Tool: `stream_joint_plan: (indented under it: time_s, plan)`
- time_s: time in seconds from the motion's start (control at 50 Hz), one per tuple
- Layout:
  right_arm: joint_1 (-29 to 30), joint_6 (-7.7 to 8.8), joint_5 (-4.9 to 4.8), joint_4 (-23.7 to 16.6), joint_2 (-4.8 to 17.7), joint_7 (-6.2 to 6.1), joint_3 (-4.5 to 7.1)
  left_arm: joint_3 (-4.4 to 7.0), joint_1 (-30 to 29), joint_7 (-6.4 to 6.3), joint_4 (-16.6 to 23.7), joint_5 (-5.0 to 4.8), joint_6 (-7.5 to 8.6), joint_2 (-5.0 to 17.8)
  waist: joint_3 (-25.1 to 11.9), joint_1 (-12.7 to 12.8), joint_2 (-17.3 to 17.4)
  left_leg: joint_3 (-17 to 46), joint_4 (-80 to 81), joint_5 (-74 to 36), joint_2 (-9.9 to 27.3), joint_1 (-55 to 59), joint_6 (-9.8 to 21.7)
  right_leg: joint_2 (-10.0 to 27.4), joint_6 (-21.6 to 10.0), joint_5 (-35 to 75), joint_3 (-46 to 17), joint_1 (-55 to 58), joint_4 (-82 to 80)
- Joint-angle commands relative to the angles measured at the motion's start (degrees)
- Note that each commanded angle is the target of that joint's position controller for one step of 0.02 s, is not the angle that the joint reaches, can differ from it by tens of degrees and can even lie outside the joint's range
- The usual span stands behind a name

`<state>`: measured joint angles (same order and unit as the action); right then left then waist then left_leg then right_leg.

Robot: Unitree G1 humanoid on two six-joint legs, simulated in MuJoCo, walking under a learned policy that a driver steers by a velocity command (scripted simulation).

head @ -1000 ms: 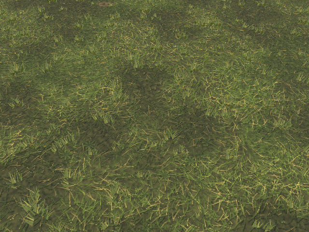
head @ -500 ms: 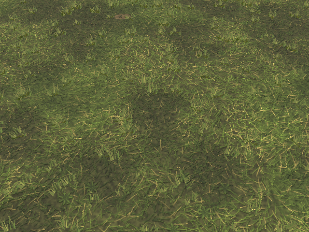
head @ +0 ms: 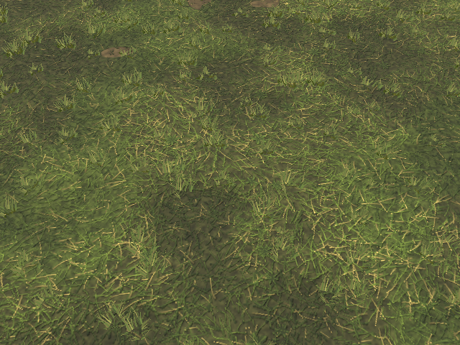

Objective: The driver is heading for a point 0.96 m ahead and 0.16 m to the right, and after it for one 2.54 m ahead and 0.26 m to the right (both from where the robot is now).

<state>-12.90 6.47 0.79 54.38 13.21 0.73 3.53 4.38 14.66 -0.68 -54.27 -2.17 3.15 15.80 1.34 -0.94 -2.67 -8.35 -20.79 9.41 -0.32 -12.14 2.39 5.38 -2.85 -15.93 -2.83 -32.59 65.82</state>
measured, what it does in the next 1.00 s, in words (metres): walks ahead: right foot, then left foot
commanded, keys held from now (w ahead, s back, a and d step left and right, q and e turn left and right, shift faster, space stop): w+e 0.34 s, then w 0.24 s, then w+q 0.42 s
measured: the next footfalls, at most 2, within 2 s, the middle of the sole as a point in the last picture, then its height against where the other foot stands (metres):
right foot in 0.34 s outside the picture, level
left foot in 0.90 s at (244, 274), level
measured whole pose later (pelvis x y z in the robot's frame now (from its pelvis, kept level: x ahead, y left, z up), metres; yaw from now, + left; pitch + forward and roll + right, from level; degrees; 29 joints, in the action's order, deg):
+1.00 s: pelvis +0.59 -0.10 -0.02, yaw -7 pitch +2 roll +0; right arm -8.8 4.7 -0.9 46.6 16.0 2.4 4.1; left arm 2.8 15.3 0.0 -49.7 -0.7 6.1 14.9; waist 2.4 -0.2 0.0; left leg -1.2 -30.0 8.2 -5.2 -23.7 5.6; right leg -0.8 -1.3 -23.8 -1.9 -17.6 69.0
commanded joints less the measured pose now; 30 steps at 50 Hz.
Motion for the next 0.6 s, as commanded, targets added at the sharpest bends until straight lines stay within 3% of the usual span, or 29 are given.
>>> stream_joint_plan:
  time_s: [0.02, 0.12, 0.22, 0.24, 0.28, 0.3, 0.32, 0.34, 0.36, 0.38, 0.4, 0.42, 0.44, 0.46, 0.48, 0.52, 0.56, 0.6]
  plan:
    - [1.6, 1.02, 0.35, -2.2, 6.7, -0.76, 1.47, 0.85, 2.1, -0.11, 3.1, 0.35, -1.11, 1.2, 0.3, 1.9, 6.8, 8.6, 13.7, -8.7, 15.8, 2.0, 7.8, 3.4, 0.5, 6.6, -3.3, -5.8, -2.1]
    - [-0.5, 0.33, 0.08, -1.9, 8.8, -2.19, 2.08, 0.45, -6.7, 1.53, 6.7, 1.08, -0.54, 0.2, 2.4, -0.1, 5.3, 0.6, 14.8, -11.4, 14.7, 4.9, 6.6, 2.2, 1.0, 18.9, 0.4, -6.7, -18.8]
    - [-5.5, -1.37, -1.18, -0.7, 10.5, -2.58, 2.89, -0.18, -15.1, 3.44, 11.3, 1.02, -0.58, -0.1, 4.9, -2.6, 4.5, -2.9, 11.2, -16.3, 17.7, 15.2, 5.9, 1.0, -0.9, 15.4, 4.5, -9.6, -27.0]
    - [-5.4, -1.81, -1.45, -0.7, 10.9, -2.57, 3.09, -0.05, -15.5, 3.8, 12.1, 0.93, -0.64, 0.3, 4.8, -2.2, 5.0, -3.6, 9.3, -20.5, 18.2, 16.9, 5.4, 0.3, -1.6, 12.9, 5.5, -8.8, -27.8]
    - [-4.0, -2.56, -1.86, -1.5, 12.7, -2.72, 3.61, 0.84, -13.5, 4.21, 12.9, 0.8, -0.81, 2.3, 1.8, 0.3, 7.0, -5.2, 2.4, -39.1, 18.3, 18.5, 4.2, -3.2, -3.7, 7.1, 8.9, -2.3, -28.1]
    - [-3.2, -3.03, -2.03, -1.9, 13.5, -2.81, 3.81, 1.76, -9.3, 4.23, 12.5, 0.59, -0.91, 4.0, -1.0, 3.0, 8.0, -5.9, -4.5, -47.7, 17.8, 18.4, 3.5, -5.6, -5.0, 4.4, 10.5, 3.8, -28.0]
    - [-1.8, -3.44, -2.29, -2.4, 13.9, -2.8, 3.78, 3.26, -1.3, 3.97, 10.7, 0.36, -0.91, 6.6, -5.1, 7.6, 7.5, -7.0, -15.4, -50.1, 16.1, 15.6, 2.1, -8.4, -6.9, 6.5, 11.4, 14.9, -31.5]
    - [-1.9, -3.26, -1.72, -3.2, 13.2, -2.86, 3.38, 5.5, 8.1, 2.85, 8.2, 0.38, -1.23, 11.1, -10.3, 11.7, 3.9, -7.2, -31.5, -37.8, 13.7, 3.9, -0.7, -7.0, -9.5, 8.1, 5.1, 32.1, -34.0]
    - [-6.3, -1.98, 0.63, -5.8, 3.9, -2.1, 0.77, 6.38, 8.5, 1.99, 7.6, 0.14, -1.22, 17.2, -13.2, 5.4, -11.9, -4.4, -52.1, 16.2, 3.2, -21.5, -4.2, 7.9, -18.0, 3.4, -24.6, 49.9, -37.9]
    - [-4.4, 0.88, -1.85, -7.1, 5.7, -1.18, 0.35, 5.06, 10.6, 2.24, 9.4, 1.23, -0.29, 14.9, -23.0, 6.7, -8.2, 10.7, -61.5, 25.9, -1.5, -29.6, -3.8, 15.2, -23.6, -3.6, -46.3, 56.1, -48.4]
    - [1.0, 2.25, -4.38, -7.7, 8.5, -0.51, 1.19, 3.82, 9.7, 2.37, 8.3, 1.8, 0.38, 10.3, -16.4, 8.1, -3.7, 12.8, -61.5, 20.6, 1.9, -35.3, -2.2, 13.9, -19.7, 0.4, -38.2, 53.2, -50.1]
    - [2.2, 2.83, -4.13, -7.7, 8.5, -0.6, 1.01, 3.16, 6.1, 2.32, 8.7, 1.4, 0.94, 8.0, -10.9, 6.2, -1.0, 12.3, -57.2, 15.4, 4.9, -34.7, -0.8, 11.7, -17.2, 5.1, -29.3, 45.1, -49.2]
    - [2.7, 2.71, -2.56, -6.7, 8.8, -1.11, 1.37, 2.39, 0.7, 2.33, 9.8, 1.47, 1.19, 5.8, -7.4, 3.7, 2.4, 12.1, -52.4, 11.8, 7.4, -30.6, -0.8, 9.5, -15.0, 11.3, -22.7, 35.9, -49.3]
    - [1.7, 1.93, -1.83, -6.0, 9.5, -1.26, 1.96, 1.62, -2.5, 2.21, 10.7, 2.08, 1.41, 3.7, -6.1, 1.7, 2.0, 12.4, -49.2, 9.6, 9.0, -25.9, -0.8, 7.7, -14.0, 16.8, -18.1, 29.7, -50.4]
    - [0.5, 0.97, -1.71, -5.7, 9.3, -1.15, 2.13, 1.41, -3.1, 2.11, 10.9, 2.45, 1.58, 3.5, -5.7, 0.4, 1.5, 12.5, -47.4, 8.5, 9.6, -23.0, -1.1, 7.0, -13.8, 19.0, -16.3, 26.3, -51.8]
    - [0.7, -0.38, -1.13, -5.9, 7.4, -1.23, 1.85, 1.64, -1.6, 1.7, 10.0, 1.99, 2.13, 5.0, -4.2, -0.2, 1.9, 11.5, -42.5, 6.5, 9.8, -22.3, -2.3, 6.3, -13.9, 23.6, -12.6, 23.3, -54.1]
    - [4.4, -0.98, -0.55, -7.2, 6.5, -1.45, 1.51, 1.93, 0.6, 0.93, 9.0, 1.82, 2.35, 6.5, -2.2, 0.6, 1.9, 10.8, -36.2, 0.7, 9.6, -25.4, -3.7, 5.4, -13.4, 26.3, -9.3, 23.1, -55.7]
    - [7.2, -1.02, -0.66, -7.9, 6.1, -1.2, 1.3, 1.8, 1.8, 0.38, 8.2, 1.75, 2.13, 6.6, -1.3, 1.6, 0.8, 10.1, -28.4, -7.1, 8.9, -26.8, -4.0, 3.8, -11.6, 26.9, -5.7, 24.3, -56.1]
Keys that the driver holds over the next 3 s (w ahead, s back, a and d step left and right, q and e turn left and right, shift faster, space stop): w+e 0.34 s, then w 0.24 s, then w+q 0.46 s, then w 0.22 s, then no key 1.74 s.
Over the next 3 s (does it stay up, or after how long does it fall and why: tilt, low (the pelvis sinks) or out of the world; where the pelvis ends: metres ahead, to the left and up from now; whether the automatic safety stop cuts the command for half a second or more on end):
stays up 0.92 -0.16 -0.01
